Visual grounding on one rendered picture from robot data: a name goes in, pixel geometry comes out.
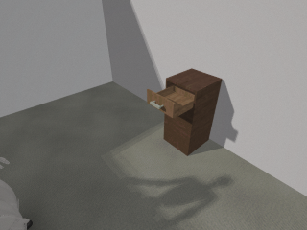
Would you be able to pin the robot thigh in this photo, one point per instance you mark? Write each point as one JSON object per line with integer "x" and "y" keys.
{"x": 7, "y": 194}
{"x": 7, "y": 209}

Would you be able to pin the left robot hand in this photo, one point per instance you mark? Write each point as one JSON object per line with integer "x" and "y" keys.
{"x": 3, "y": 160}

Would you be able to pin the robot right thigh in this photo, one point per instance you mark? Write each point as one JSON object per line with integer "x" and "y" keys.
{"x": 7, "y": 209}

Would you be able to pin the cabinet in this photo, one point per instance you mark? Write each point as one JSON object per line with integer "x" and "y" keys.
{"x": 191, "y": 129}

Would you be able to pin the right robot hand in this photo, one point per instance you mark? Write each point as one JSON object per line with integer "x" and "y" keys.
{"x": 7, "y": 220}

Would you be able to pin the robot left thigh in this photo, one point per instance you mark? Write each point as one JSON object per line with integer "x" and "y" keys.
{"x": 7, "y": 194}

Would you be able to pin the handle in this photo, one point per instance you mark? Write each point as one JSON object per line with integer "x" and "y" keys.
{"x": 156, "y": 105}

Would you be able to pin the drawer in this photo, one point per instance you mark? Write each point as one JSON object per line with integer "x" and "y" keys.
{"x": 175, "y": 101}

